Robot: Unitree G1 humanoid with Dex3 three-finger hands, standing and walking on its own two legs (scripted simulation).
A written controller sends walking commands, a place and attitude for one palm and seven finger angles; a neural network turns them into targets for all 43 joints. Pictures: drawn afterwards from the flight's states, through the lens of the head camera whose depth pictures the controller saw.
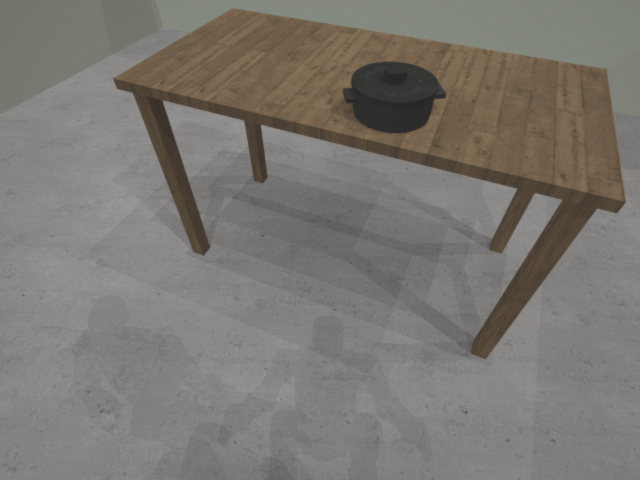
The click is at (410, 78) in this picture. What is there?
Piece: lid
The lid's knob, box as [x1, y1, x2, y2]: [384, 64, 407, 80]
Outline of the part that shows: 385,67 384,76 388,79 401,80 406,77 407,68 403,65 390,64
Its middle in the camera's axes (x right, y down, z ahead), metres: +0.17 -0.37 +0.87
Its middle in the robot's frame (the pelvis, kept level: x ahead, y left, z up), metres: +0.92 -0.12 +0.08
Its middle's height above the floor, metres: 0.86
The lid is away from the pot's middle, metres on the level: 0.00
